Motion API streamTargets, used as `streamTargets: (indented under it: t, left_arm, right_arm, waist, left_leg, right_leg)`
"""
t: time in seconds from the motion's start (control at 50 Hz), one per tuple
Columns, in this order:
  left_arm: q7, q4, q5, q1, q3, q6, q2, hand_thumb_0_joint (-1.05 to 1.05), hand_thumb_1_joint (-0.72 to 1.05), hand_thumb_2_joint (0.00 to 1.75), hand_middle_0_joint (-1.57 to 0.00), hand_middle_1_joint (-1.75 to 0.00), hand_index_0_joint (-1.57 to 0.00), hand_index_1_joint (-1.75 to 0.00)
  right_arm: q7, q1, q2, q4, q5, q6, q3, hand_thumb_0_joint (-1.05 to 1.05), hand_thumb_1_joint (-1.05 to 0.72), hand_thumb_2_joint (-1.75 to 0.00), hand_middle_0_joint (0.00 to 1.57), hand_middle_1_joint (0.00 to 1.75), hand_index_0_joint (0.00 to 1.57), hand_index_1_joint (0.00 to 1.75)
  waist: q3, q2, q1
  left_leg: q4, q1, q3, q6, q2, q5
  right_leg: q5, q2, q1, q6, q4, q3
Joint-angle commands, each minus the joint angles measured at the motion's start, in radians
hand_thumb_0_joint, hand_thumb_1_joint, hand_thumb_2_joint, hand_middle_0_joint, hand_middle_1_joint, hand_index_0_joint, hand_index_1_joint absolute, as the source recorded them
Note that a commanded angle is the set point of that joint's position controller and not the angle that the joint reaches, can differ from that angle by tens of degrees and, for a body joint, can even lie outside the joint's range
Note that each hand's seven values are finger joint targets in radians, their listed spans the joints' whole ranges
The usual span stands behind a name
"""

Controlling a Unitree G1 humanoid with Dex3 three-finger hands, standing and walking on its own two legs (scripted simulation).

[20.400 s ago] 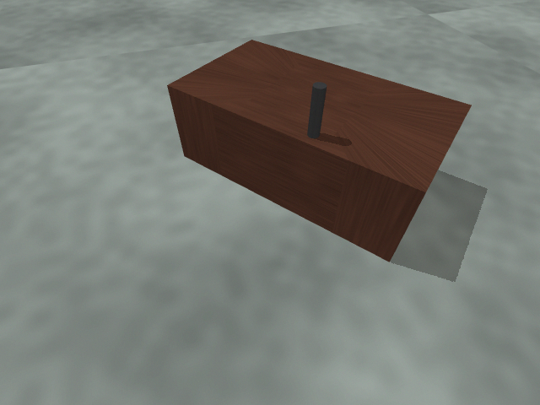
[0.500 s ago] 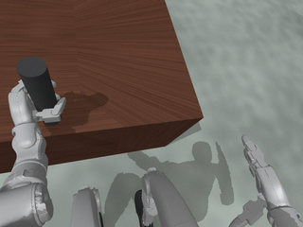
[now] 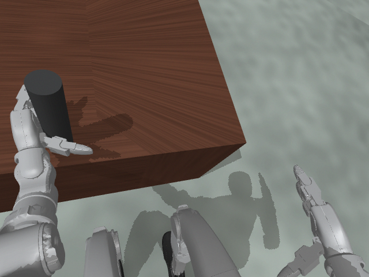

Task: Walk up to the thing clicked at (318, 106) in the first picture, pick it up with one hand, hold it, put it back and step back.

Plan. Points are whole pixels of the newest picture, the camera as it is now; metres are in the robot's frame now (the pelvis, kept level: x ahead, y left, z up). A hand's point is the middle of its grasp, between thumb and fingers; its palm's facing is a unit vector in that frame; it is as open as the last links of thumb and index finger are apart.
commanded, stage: withdraw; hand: left
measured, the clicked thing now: (54, 119) +0.48 +0.17 -0.03
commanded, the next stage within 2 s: rise in 0.40 s
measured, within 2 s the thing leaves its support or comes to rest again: rests again in 0.06 s
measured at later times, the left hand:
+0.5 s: hand out of the picture +0.48 +0.24 +0.09, palm faces +0.17 -0.98 -0.05, open 17.6 cm
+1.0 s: hand out of the picture +0.39 +0.32 +0.13, palm faces +0.33 -0.87 -0.37, open 17.0 cm
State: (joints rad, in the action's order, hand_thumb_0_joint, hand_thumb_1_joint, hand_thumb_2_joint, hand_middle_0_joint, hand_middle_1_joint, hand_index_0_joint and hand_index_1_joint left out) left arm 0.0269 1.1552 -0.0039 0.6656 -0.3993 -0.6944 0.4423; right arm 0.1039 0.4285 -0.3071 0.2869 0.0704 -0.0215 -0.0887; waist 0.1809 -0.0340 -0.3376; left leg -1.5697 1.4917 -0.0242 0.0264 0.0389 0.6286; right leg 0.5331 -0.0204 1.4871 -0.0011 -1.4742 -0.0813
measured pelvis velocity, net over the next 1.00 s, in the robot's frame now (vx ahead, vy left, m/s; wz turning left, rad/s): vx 0.04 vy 0.00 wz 0.03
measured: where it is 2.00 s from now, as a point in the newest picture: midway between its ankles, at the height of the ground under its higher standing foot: outside the picture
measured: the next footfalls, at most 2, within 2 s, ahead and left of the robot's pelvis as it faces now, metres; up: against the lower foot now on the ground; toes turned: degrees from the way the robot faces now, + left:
none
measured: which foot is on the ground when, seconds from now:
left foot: down 0.00-1.00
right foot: down 0.00-1.00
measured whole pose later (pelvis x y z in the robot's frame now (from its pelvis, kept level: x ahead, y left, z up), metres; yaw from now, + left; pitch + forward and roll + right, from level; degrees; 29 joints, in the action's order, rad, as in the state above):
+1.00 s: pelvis +0.04 +0.00 +0.14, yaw +2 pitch +13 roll -2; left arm 0.06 0.88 -0.01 0.36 -0.28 -0.07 0.48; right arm -0.03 0.39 -0.21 -0.11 -0.04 0.10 0.07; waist 0.15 0.01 -0.04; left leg -0.93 0.71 0.02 0.03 0.02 0.46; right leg 0.38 -0.02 0.72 0.01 -0.87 -0.04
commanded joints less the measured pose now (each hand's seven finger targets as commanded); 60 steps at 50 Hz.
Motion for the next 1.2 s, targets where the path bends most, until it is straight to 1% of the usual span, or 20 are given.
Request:
streamTargets:
  t: [0.0,0.06,0.14,0.18,0.24,0.32,0.5,0.52,0.56,0.58,0.62,0.66,0.74,0.8,0.86,0.88,0.94,0.98,1.08,1.18]
  left_arm:
    - [0.006,-0.175,0.005,0.313,0.005,-0.071,0.129,0.00,-0.61,0.08,-0.12,-0.13,-0.13,-0.13]
    - [0.000,-0.228,0.002,0.341,-0.021,-0.079,0.203,0.00,-0.60,0.08,-0.08,-0.10,-0.10,-0.09]
    - [-0.010,-0.327,0.007,0.371,-0.082,-0.074,0.318,0.00,-0.61,0.09,-0.09,-0.11,-0.09,-0.11]
    - [-0.027,-0.342,0.019,0.364,-0.075,-0.049,0.303,0.00,-0.60,0.07,-0.07,-0.09,-0.08,-0.08]
    - [-0.068,-0.409,0.041,0.377,-0.085,0.001,0.348,0.00,-0.57,0.05,-0.07,-0.07,-0.08,-0.06]
    - [-0.120,-0.387,0.067,0.325,-0.058,0.094,0.299,0.00,-0.61,0.02,-0.08,-0.07,-0.09,-0.06]
    - [-0.228,-0.278,0.158,0.099,-0.030,0.214,0.151,0.00,-0.53,0.08,-0.03,-0.03,-0.03,-0.04]
    - [-0.168,-0.156,0.023,-0.040,-0.024,0.303,0.293,0.00,-0.45,0.08,-0.05,-0.02,-0.05,-0.02]
    - [-0.120,-0.416,0.049,0.211,0.015,0.347,0.274,0.00,-0.45,0.10,-0.06,-0.04,-0.05,-0.05]
    - [-0.101,-0.475,0.043,0.260,-0.030,0.363,0.348,0.00,-0.41,0.12,-0.05,-0.05,-0.05,-0.06]
    - [-0.055,-0.403,0.013,0.215,-0.034,0.414,0.382,0.00,-0.38,0.12,-0.06,-0.04,-0.06,-0.05]
    - [-0.011,-0.483,-0.011,0.259,-0.056,0.439,0.468,0.00,-0.42,0.13,-0.06,-0.08,-0.06,-0.08]
    - [0.036,-0.454,-0.023,0.221,0.015,0.489,0.373,0.00,-0.47,0.11,-0.06,-0.07,-0.06,-0.07]
    - [0.047,-0.383,-0.027,0.154,0.067,0.512,0.282,0.00,-0.48,0.10,-0.06,-0.07,-0.06,-0.07]
    - [0.045,-0.350,-0.019,0.006,0.094,0.547,0.231,0.00,-0.48,0.10,-0.06,-0.07,-0.06,-0.07]
    - [0.043,-0.353,-0.013,-0.045,0.108,0.563,0.217,0.00,-0.48,0.10,-0.06,-0.07,-0.06,-0.07]
    - [0.041,-0.450,0.006,-0.161,0.115,0.605,0.207,0.00,-0.45,0.11,-0.06,-0.07,-0.06,-0.07]
    - [0.042,-0.535,0.019,-0.190,0.129,0.625,0.179,0.00,-0.45,0.12,-0.06,-0.07,-0.06,-0.07]
    - [0.049,-0.735,0.044,-0.402,0.210,0.653,0.040,0.00,-0.53,0.07,-0.05,-0.06,-0.05,-0.06]
    - [0.074,-1.006,0.048,-0.603,0.215,0.658,0.035,0.00,-0.57,0.05,-0.05,-0.05,-0.05,-0.05]
  right_arm:
    - [-0.021,0.057,-0.188,0.168,-0.006,-0.042,-0.155,0.00,0.53,-0.05,0.05,0.05,0.05,0.05]
    - [-0.028,0.055,-0.215,0.154,-0.007,-0.037,-0.189,0.00,0.54,-0.05,0.05,0.05,0.05,0.05]
    - [-0.032,0.059,-0.214,0.147,-0.013,-0.025,-0.197,0.00,0.52,-0.05,0.05,0.05,0.05,0.05]
    - [-0.035,0.060,-0.200,0.154,-0.015,-0.018,-0.183,0.00,0.52,-0.05,0.05,0.05,0.05,0.05]
    - [-0.048,0.070,-0.191,0.099,-0.025,-0.006,-0.163,0.00,0.51,-0.06,0.05,0.05,0.05,0.05]
    - [-0.069,0.057,-0.175,0.079,-0.039,0.000,-0.140,0.00,0.50,-0.06,0.05,0.05,0.05,0.05]
    - [-0.108,0.058,-0.126,0.015,-0.069,-0.004,-0.054,0.00,0.55,-0.05,0.05,0.05,0.05,0.05]
    - [-0.115,0.130,-0.145,0.043,-0.083,0.021,-0.079,0.00,0.48,-0.07,0.05,0.05,0.05,0.05]
    - [-0.120,0.132,-0.114,0.015,-0.096,0.046,-0.046,0.00,0.45,-0.08,0.05,0.05,0.05,0.05]
    - [-0.126,0.129,-0.131,0.013,-0.100,0.052,-0.068,0.00,0.42,-0.09,0.05,0.05,0.05,0.05]
    - [-0.136,0.124,-0.115,-0.074,-0.103,0.069,-0.066,0.00,0.37,-0.10,0.05,0.05,0.05,0.05]
    - [-0.148,0.096,-0.113,-0.109,-0.102,0.079,-0.069,0.00,0.27,-0.19,0.13,0.13,0.13,0.13]
    - [-0.148,0.006,-0.026,-0.133,-0.098,0.078,0.054,0.00,-0.05,-0.51,0.14,0.20,0.14,0.20]
    - [-0.142,-0.114,0.029,-0.151,-0.088,0.063,0.146,0.00,-0.29,-0.58,0.14,0.21,0.14,0.21]
    - [-0.146,-0.047,-0.019,-0.211,-0.084,0.066,0.103,0.00,-0.47,-0.65,0.16,0.23,0.16,0.23]
    - [-0.149,-0.020,-0.058,-0.220,-0.086,0.066,0.064,0.00,-0.49,-0.66,0.16,0.23,0.16,0.23]
    - [-0.163,0.040,-0.112,-0.246,-0.109,0.077,0.004,0.00,-0.55,-0.70,0.17,0.24,0.17,0.24]
    - [-0.167,0.009,-0.097,-0.278,-0.120,0.077,0.002,0.00,-0.62,-0.74,0.17,0.25,0.17,0.25]
    - [-0.167,-0.036,-0.004,-0.311,-0.136,0.057,0.083,0.00,-0.74,-0.81,0.18,0.27,0.18,0.27]
    - [-0.180,-0.070,-0.017,-0.302,-0.127,0.049,0.071,0.00,-0.75,-0.82,0.19,0.28,0.19,0.28]
  waist:
    - [0.522,0.285,0.008]
    - [0.559,0.318,0.012]
    - [0.624,0.380,0.054]
    - [0.615,0.370,0.057]
    - [0.622,0.404,0.087]
    - [0.594,0.350,0.109]
    - [0.310,0.063,0.152]
    - [0.329,0.073,0.194]
    - [0.342,0.116,0.177]
    - [0.383,0.155,0.199]
    - [0.312,0.145,0.223]
    - [0.350,0.192,0.238]
    - [0.302,0.210,0.270]
    - [0.288,0.223,0.310]
    - [0.288,0.184,0.295]
    - [0.284,0.165,0.286]
    - [0.245,0.087,0.272]
    - [0.212,0.069,0.289]
    - [0.131,0.091,0.328]
    - [0.147,0.131,0.359]
  left_leg:
    - [0.222,-0.477,-0.073,-0.040,-0.019,-0.382]
    - [0.213,-0.508,-0.067,-0.039,-0.018,-0.427]
    - [0.236,-0.538,-0.048,-0.037,-0.029,-0.371]
    - [0.261,-0.548,-0.045,-0.036,-0.029,-0.341]
    - [0.299,-0.602,-0.040,-0.039,-0.030,-0.360]
    - [0.346,-0.640,-0.029,-0.037,-0.026,-0.406]
    - [0.480,-0.571,-0.007,-0.016,-0.025,-0.337]
    - [0.544,-0.659,0.006,-0.019,-0.038,-0.346]
    - [0.583,-0.712,0.012,-0.023,-0.036,-0.331]
    - [0.601,-0.764,0.013,-0.028,-0.039,-0.348]
    - [0.636,-0.786,0.012,-0.027,-0.039,-0.349]
    - [0.656,-0.857,0.014,-0.030,-0.036,-0.396]
    - [0.705,-0.917,0.010,-0.037,-0.031,-0.450]
    - [0.740,-0.954,0.006,-0.046,-0.022,-0.476]
    - [0.762,-0.983,0.014,-0.048,-0.018,-0.497]
    - [0.770,-0.999,0.014,-0.048,-0.016,-0.496]
    - [0.794,-1.022,0.020,-0.040,-0.018,-0.524]
    - [0.811,-1.023,0.018,-0.041,-0.018,-0.558]
    - [0.856,-1.022,0.021,-0.043,-0.018,-0.556]
    - [0.869,-1.031,0.038,-0.042,-0.026,-0.545]
  right_leg:
    - [-0.264,0.057,-0.261,-0.046,0.117,0.007]
    - [-0.296,0.053,-0.283,-0.045,0.117,0.017]
    - [-0.270,0.046,-0.361,-0.043,0.135,0.044]
    - [-0.247,0.048,-0.379,-0.041,0.163,0.045]
    - [-0.256,0.044,-0.427,-0.039,0.203,0.058]
    - [-0.302,0.043,-0.519,-0.035,0.266,0.063]
    - [-0.300,0.048,-0.659,-0.021,0.425,0.054]
    - [-0.305,0.045,-0.737,-0.017,0.475,0.048]
    - [-0.292,0.047,-0.752,-0.016,0.513,0.062]
    - [-0.303,0.047,-0.768,-0.018,0.518,0.056]
    - [-0.288,0.050,-0.764,-0.019,0.537,0.050]
    - [-0.309,0.044,-0.793,-0.025,0.554,0.057]
    - [-0.326,0.034,-0.832,-0.030,0.598,0.057]
    - [-0.324,0.033,-0.853,-0.031,0.626,0.047]
    - [-0.355,0.035,-0.890,-0.030,0.658,0.039]
    - [-0.357,0.036,-0.897,-0.030,0.671,0.035]
    - [-0.403,0.036,-0.935,-0.026,0.700,0.032]
    - [-0.425,0.037,-0.944,-0.026,0.704,0.022]
    - [-0.405,0.032,-0.974,-0.033,0.714,0.015]
    - [-0.411,0.019,-1.051,-0.031,0.722,0.028]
